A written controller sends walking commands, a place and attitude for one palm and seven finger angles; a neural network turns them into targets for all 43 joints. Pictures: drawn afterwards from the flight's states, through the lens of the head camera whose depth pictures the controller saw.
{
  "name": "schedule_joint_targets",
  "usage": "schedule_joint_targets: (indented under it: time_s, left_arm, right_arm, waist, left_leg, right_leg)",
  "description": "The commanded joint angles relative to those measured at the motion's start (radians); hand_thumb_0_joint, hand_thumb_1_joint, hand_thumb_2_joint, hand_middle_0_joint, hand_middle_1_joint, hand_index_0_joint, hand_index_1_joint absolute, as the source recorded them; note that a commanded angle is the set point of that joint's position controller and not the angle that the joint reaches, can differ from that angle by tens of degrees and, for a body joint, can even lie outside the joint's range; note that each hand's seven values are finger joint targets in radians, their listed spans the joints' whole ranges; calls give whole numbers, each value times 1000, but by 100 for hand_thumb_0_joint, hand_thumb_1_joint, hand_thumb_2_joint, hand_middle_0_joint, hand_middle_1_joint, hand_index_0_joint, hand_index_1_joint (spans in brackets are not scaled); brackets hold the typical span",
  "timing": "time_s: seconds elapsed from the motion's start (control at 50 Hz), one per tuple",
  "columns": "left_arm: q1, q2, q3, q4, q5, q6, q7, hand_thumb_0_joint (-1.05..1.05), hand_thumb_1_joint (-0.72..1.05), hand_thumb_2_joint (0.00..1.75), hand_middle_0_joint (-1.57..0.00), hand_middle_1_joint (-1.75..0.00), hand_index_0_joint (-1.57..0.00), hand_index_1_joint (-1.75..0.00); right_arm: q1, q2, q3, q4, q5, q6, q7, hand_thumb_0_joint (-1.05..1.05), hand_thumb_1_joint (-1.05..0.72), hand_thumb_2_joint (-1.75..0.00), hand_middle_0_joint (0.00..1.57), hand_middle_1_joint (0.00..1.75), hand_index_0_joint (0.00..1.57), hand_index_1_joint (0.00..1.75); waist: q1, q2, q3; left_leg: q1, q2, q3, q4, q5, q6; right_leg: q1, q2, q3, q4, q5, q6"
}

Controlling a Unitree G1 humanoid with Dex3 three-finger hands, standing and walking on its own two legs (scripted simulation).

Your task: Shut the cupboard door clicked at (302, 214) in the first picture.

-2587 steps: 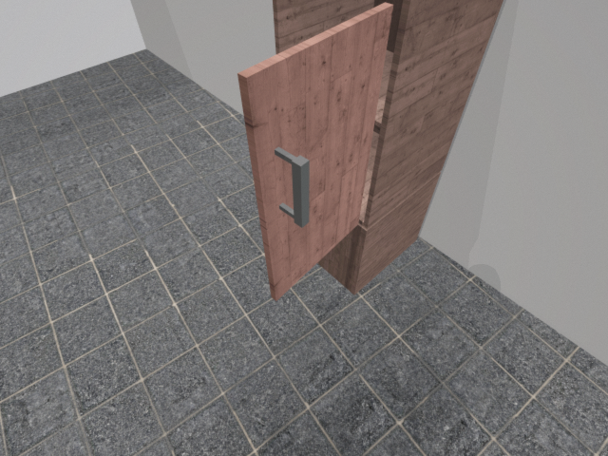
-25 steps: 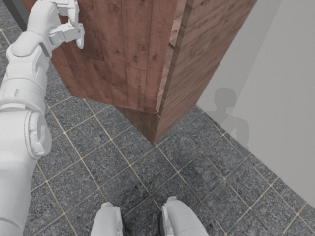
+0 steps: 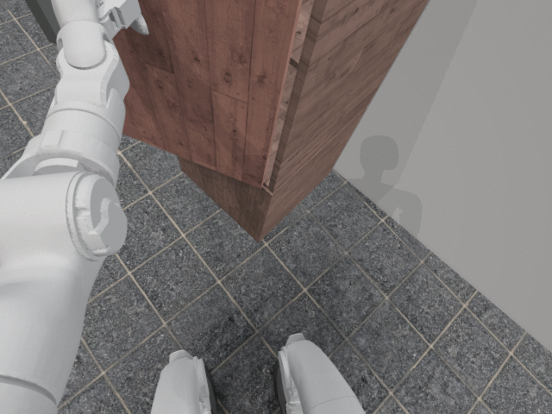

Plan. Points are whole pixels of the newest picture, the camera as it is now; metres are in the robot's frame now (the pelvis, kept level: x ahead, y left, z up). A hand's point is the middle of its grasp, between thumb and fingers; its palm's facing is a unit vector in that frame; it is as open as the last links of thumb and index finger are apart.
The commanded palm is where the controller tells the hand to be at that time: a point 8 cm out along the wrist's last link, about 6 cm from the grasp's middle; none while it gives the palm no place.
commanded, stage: pull the fist back off the door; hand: left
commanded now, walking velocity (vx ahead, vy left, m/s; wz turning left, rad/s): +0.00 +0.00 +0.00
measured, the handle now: out of the picture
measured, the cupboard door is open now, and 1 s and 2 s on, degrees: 22 22 22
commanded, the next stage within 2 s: draw the hand back to the body in 0.68 s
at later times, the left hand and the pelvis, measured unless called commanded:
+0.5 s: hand (145, 50) +0.54 +0.07 +0.14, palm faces +0.08 -1.00 +0.00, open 3.1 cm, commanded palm +0.50 +0.11 +0.14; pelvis +0.04 -0.01 +0.05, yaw +1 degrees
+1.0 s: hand (132, 74) +0.49 +0.08 +0.16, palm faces +0.09 -1.00 -0.02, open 3.1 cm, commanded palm +0.43 +0.14 +0.16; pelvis +0.03 -0.02 +0.06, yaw +0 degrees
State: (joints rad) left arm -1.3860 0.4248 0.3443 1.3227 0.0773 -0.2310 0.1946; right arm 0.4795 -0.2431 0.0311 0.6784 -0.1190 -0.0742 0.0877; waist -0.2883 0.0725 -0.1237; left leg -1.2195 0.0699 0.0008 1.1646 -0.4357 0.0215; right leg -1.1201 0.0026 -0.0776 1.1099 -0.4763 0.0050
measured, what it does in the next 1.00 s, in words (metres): rises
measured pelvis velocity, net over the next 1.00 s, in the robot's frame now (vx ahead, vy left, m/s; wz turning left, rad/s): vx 0.03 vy -0.02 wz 0.00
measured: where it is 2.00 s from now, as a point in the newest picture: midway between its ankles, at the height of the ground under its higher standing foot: outside the picture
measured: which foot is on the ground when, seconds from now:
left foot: down 0.00-1.00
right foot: down 0.00-1.00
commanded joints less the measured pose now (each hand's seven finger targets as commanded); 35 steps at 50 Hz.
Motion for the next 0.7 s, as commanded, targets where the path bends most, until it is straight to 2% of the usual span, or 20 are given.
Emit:
schedule_joint_targets:
  time_s: [0.0,0.04,0.06,0.08,0.12,0.18,0.22,0.24,0.28,0.32,0.36,0.38,0.42,0.44,0.46,0.52,0.56,0.58,0.64,0.68]
  left_arm:
    - [-510,141,-43,-227,79,-118,34,0,90,90,-130,-150,-130,-150]
    - [-472,154,-17,-249,39,-114,-7,0,90,90,-130,-150,-130,-150]
    - [-436,129,-29,-247,19,-109,-25,0,90,90,-130,-150,-130,-150]
    - [-420,136,-12,-268,-3,-113,-35,0,90,90,-130,-150,-130,-150]
    - [-356,105,-9,-277,-38,-123,-42,0,90,90,-130,-150,-130,-150]
    - [-263,130,40,-307,-57,-174,-32,0,90,90,-130,-150,-130,-150]
    - [-193,47,-17,-355,-54,-208,-34,0,90,90,-130,-150,-130,-150]
    - [-153,42,-20,-354,-51,-221,-34,0,90,90,-130,-150,-130,-150]
    - [-79,10,-35,-324,-53,-222,-37,0,90,90,-130,-150,-130,-150]
    - [-24,-29,-58,-327,-68,-213,-49,0,90,90,-130,-150,-130,-150]
    - [-14,-38,-63,-384,-83,-225,-53,0,90,90,-130,-150,-130,-150]
    - [-17,-82,-100,-419,-89,-233,-56,0,90,90,-130,-150,-130,-150]
    - [-7,-125,-126,-464,-105,-250,-53,0,90,90,-130,-150,-130,-150]
    - [9,-105,-114,-505,-106,-263,-50,0,90,90,-130,-150,-130,-150]
    - [13,-137,-145,-524,-107,-271,-50,0,90,90,-130,-150,-130,-150]
    - [67,-150,-158,-499,-100,-267,-44,0,90,90,-130,-150,-130,-150]
    - [81,-130,-143,-520,-101,-268,-38,0,90,90,-130,-150,-130,-150]
    - [103,-152,-156,-507,-103,-263,-38,0,90,90,-130,-150,-130,-150]
    - [30,-107,-139,-520,-105,-270,-36,0,90,90,-130,-150,-130,-150]
    - [-14,-138,-169,-489,-104,-272,-38,0,90,90,-130,-150,-130,-150]
  right_arm:
    - [251,-204,-91,-18,8,34,21,0,-90,-90,20,30,20,30]
    - [248,-206,-92,-33,21,54,11,0,-90,-90,20,30,20,30]
    - [241,-200,-92,-38,29,60,7,0,-90,-90,20,30,20,30]
    - [239,-197,-90,-40,32,65,4,0,-90,-90,20,30,20,30]
    - [225,-190,-91,-47,40,71,0,0,-90,-90,20,30,20,30]
    - [220,-185,-93,-48,38,72,-6,0,-90,-90,20,30,20,30]
    - [205,-173,-100,-56,41,73,1,0,-90,-90,20,30,20,30]
    - [203,-171,-102,-57,42,75,1,0,-90,-90,20,30,20,30]
    - [197,-173,-110,-52,49,85,1,0,-90,-90,20,30,20,30]
    - [176,-170,-113,-61,57,93,1,0,-90,-90,20,30,20,30]
    - [158,-167,-116,-70,65,98,-6,0,-90,-90,20,30,20,30]
    - [142,-160,-117,-72,68,100,-7,0,-90,-90,20,30,20,30]
    - [121,-154,-122,-70,69,98,-9,0,-90,-90,20,30,20,30]
    - [116,-157,-124,-73,73,95,-13,0,-90,-90,20,30,20,30]
    - [96,-151,-123,-72,75,93,-14,0,-90,-90,20,30,20,30]
    - [68,-148,-123,-67,80,95,-19,0,-90,-90,20,30,20,30]
    - [49,-149,-121,-74,83,96,-28,0,-90,-90,20,30,20,30]
    - [36,-144,-119,-77,85,96,-30,0,-90,-90,20,30,20,30]
    - [17,-144,-112,-74,89,94,-45,0,-90,-90,20,30,20,30]
    - [-1,-136,-108,-62,89,89,-50,0,-90,-90,20,30,20,30]
  waist:
    - [-31,148,-587]
    - [-10,136,-615]
    - [-5,122,-613]
    - [8,125,-598]
    - [17,79,-552]
    - [45,28,-526]
    - [59,34,-516]
    - [72,40,-507]
    - [67,-23,-449]
    - [81,-32,-415]
    - [93,-23,-432]
    - [92,-9,-437]
    - [92,-23,-438]
    - [109,-2,-461]
    - [106,11,-462]
    - [110,-34,-407]
    - [118,-63,-417]
    - [121,-70,-403]
    - [111,-81,-385]
    - [95,-70,-370]
  left_leg:
    - [657,-29,-101,-140,320,-3]
    - [678,-36,-92,-165,339,0]
    - [689,-35,-86,-176,353,0]
    - [694,-36,-79,-188,361,-2]
    - [683,-38,-65,-212,336,1]
    - [666,-43,-45,-230,367,4]
    - [687,-49,-28,-237,400,3]
    - [696,-52,-25,-241,408,0]
    - [678,-52,-16,-255,396,2]
    - [666,-59,0,-272,378,3]
    - [702,-62,2,-279,402,3]
    - [726,-62,3,-276,421,2]
    - [753,-62,4,-275,425,2]
    - [780,-61,2,-275,445,-1]
    - [793,-63,4,-274,452,0]
    - [763,-64,9,-282,406,0]
    - [753,-69,15,-288,395,4]
    - [747,-70,16,-293,380,4]
    - [724,-74,17,-293,336,7]
    - [720,-74,14,-289,311,6]
  right_leg:
    - [139,52,11,-190,243,-23]
    - [208,56,17,-209,278,-25]
    - [228,57,16,-221,298,-24]
    - [255,59,16,-231,311,-24]
    - [290,63,17,-258,311,-19]
    - [361,61,25,-268,374,-16]
    - [389,59,28,-273,425,-16]
    - [399,58,30,-272,435,-20]
    - [418,56,30,-287,450,-15]
    - [448,55,35,-305,463,-15]
    - [467,53,38,-304,493,-16]
    - [464,51,38,-302,508,-16]
    - [466,51,37,-307,514,-13]
    - [476,50,37,-297,522,-17]
    - [473,47,40,-297,536,-15]
    - [475,42,42,-305,517,-12]
    - [507,38,50,-306,534,-8]
    - [508,37,49,-310,522,-8]
    - [519,32,63,-315,502,-5]
    - [490,29,65,-318,477,-2]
